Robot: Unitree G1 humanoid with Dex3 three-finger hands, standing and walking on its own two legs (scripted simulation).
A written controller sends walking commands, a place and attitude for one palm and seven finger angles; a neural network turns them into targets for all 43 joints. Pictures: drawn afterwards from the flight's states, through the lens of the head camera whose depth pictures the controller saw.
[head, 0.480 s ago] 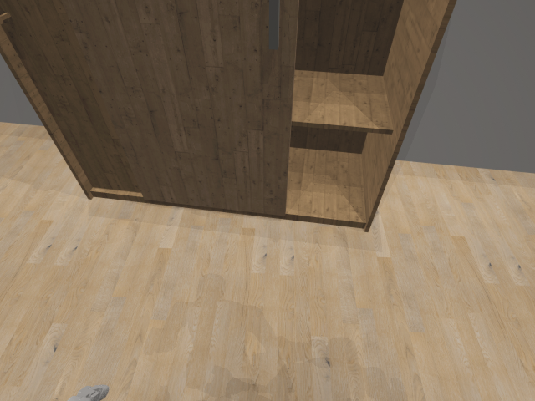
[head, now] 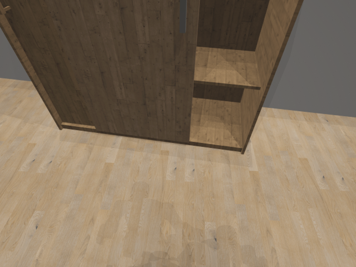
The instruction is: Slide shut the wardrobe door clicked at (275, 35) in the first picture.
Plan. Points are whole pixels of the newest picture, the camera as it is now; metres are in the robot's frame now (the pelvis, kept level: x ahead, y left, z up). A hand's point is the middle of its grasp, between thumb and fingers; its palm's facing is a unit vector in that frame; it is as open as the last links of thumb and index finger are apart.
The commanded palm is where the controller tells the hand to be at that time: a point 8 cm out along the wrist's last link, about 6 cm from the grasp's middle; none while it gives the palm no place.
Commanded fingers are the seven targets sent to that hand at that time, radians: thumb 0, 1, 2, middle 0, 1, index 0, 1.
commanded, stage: stand and wait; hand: left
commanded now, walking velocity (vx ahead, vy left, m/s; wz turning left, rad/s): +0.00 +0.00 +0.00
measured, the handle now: (184, 5) +1.03 +0.04 +0.18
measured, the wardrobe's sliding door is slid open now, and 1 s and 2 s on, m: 0.38 0.38 0.38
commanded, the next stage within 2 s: look at it before walking up in 0.34 s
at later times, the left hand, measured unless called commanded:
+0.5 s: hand out of the picture +0.08 +0.25 -0.15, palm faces -0.03 -0.94 -0.34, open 7.4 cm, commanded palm none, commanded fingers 0.00 0.90 0.90 -0.20 -0.30 -0.20 -0.30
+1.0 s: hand out of the picture +0.08 +0.25 -0.15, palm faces -0.03 -0.94 -0.34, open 7.4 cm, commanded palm none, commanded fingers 0.00 0.90 0.90 -0.20 -0.30 -0.20 -0.30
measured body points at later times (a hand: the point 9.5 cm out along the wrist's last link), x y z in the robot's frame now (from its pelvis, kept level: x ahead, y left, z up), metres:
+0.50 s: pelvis +0.00 +0.00 +0.00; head +0.00 +0.00 +0.45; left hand +0.08 +0.29 -0.13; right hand +0.07 -0.30 -0.13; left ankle +0.00 +0.13 -0.74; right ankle +0.00 -0.12 -0.74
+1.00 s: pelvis +0.00 +0.00 +0.00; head +0.01 +0.00 +0.45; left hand +0.08 +0.30 -0.13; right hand +0.08 -0.29 -0.13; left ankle +0.00 +0.13 -0.74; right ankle +0.00 -0.12 -0.74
